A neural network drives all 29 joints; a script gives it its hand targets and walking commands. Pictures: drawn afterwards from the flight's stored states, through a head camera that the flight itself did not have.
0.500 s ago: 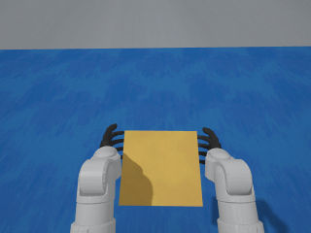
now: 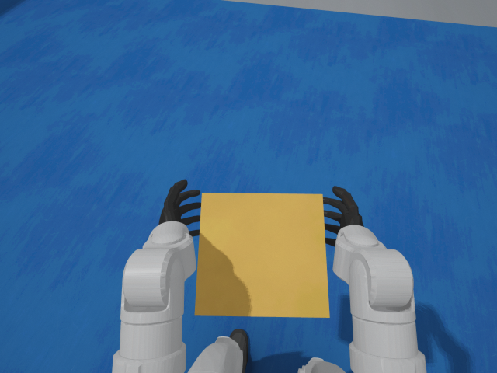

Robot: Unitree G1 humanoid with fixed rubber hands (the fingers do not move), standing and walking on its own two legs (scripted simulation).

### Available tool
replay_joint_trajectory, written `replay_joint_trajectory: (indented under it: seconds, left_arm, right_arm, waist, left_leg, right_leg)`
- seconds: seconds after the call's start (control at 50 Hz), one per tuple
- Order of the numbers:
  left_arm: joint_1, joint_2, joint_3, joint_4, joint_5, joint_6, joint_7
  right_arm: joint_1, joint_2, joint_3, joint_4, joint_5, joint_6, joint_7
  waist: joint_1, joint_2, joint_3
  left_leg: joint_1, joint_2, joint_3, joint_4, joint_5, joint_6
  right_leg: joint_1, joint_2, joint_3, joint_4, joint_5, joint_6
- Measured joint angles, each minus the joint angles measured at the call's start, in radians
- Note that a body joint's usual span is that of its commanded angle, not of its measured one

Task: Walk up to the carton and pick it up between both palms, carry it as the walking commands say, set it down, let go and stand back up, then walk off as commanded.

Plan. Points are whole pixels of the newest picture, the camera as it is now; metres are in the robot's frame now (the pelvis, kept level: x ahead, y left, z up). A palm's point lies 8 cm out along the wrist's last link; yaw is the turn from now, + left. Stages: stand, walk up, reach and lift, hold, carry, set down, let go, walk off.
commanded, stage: carry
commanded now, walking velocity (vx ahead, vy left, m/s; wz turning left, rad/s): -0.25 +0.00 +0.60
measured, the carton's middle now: (259, 256) +0.31 +0.00 -0.02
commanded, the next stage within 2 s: none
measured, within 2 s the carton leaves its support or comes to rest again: neither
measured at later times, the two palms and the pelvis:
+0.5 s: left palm out of the picture +0.10 +0.23 +0.08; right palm (272, 313) +0.19 -0.01 +0.08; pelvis -0.12 +0.00 +0.00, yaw +18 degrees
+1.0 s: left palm out of the picture -0.18 +0.25 +0.09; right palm out of the picture -0.02 +0.06 +0.09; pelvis -0.32 -0.03 +0.01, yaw +36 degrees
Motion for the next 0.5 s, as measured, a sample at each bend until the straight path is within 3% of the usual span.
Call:
replay_joint_trajectory:
  seconds: [0.04, 0.1, 0.16, 0.22, 0.26, 0.3, 0.32, 0.38, 0.46, 0.5]
  left_arm:
    - [-0.003, -0.002, -0.014, 0.002, -0.013, -0.017, -0.006]
    - [0.015, 0.004, -0.018, -0.023, -0.022, -0.015, -0.014]
    - [0.049, 0.012, -0.014, -0.058, -0.023, -0.019, -0.016]
    - [0.055, 0.014, -0.025, -0.087, -0.013, -0.032, -0.021]
    - [0.047, 0.012, -0.025, -0.096, 0.000, -0.041, -0.020]
    - [0.035, 0.010, -0.016, -0.085, 0.014, -0.045, -0.019]
    - [0.037, 0.010, -0.005, -0.074, 0.022, -0.043, -0.018]
    - [0.079, 0.020, 0.029, -0.054, 0.024, -0.018, -0.032]
    - [0.099, 0.025, 0.034, -0.052, 0.007, 0.012, -0.024]
    - [0.095, 0.024, 0.024, -0.062, -0.004, 0.013, -0.018]
  right_arm:
    - [-0.005, 0.001, -0.023, -0.017, -0.006, -0.012, -0.007]
    - [0.029, -0.007, -0.013, -0.032, 0.017, -0.019, -0.001]
    - [0.037, -0.009, 0.001, -0.045, 0.042, -0.016, 0.005]
    - [0.030, -0.008, 0.009, -0.080, 0.039, -0.015, -0.005]
    - [0.014, -0.004, 0.010, -0.094, 0.036, -0.015, -0.009]
    - [0.003, -0.001, 0.017, -0.081, 0.031, -0.020, -0.007]
    - [0.003, 0.000, 0.027, -0.064, 0.030, -0.019, -0.003]
    - [0.016, -0.004, 0.067, 0.008, 0.029, -0.003, 0.009]
    - [0.029, -0.007, 0.082, 0.031, 0.021, 0.019, 0.020]
    - [0.021, -0.005, 0.072, 0.027, 0.009, 0.014, 0.016]
  waist:
    - [-0.006, 0.070, 0.040]
    - [0.012, -0.006, 0.051]
    - [-0.022, -0.032, 0.043]
    - [-0.054, -0.027, 0.007]
    - [-0.074, -0.023, -0.018]
    - [-0.095, -0.053, -0.036]
    - [-0.092, -0.073, -0.039]
    - [-0.069, -0.076, -0.057]
    - [-0.028, -0.080, -0.045]
    - [-0.002, -0.067, -0.026]
  left_leg:
    - [0.006, 0.016, -0.036, -0.036, -0.006, -0.042]
    - [-0.063, -0.008, 0.040, 0.244, -0.370, -0.089]
    - [-0.027, 0.026, 0.051, 0.411, -0.406, -0.081]
    - [0.093, 0.070, 0.050, 0.320, -0.401, -0.069]
    - [0.203, 0.094, 0.061, 0.174, -0.342, -0.064]
    - [0.238, 0.072, 0.073, 0.098, -0.348, -0.081]
    - [0.229, 0.057, 0.075, 0.111, -0.344, -0.072]
    - [0.204, 0.070, 0.059, 0.150, -0.333, -0.056]
    - [0.151, 0.060, 0.015, 0.174, -0.294, -0.060]
    - [0.114, 0.047, -0.001, 0.189, -0.269, -0.063]
  right_leg:
    - [0.040, 0.016, -0.057, -0.087, 0.138, -0.012]
    - [0.025, -0.066, -0.053, -0.096, 0.164, -0.014]
    - [0.040, -0.122, -0.080, -0.119, 0.176, -0.003]
    - [0.020, -0.166, -0.112, -0.093, 0.173, 0.014]
    - [-0.003, -0.191, -0.126, -0.055, 0.165, 0.027]
    - [-0.029, -0.233, -0.116, -0.017, 0.189, 0.045]
    - [-0.041, -0.232, -0.081, 0.015, 0.127, 0.062]
    - [-0.046, -0.142, -0.003, 0.108, -0.083, 0.098]
    - [-0.008, -0.054, 0.016, 0.127, -0.077, 0.088]
    - [0.026, -0.028, 0.011, 0.049, -0.014, 0.061]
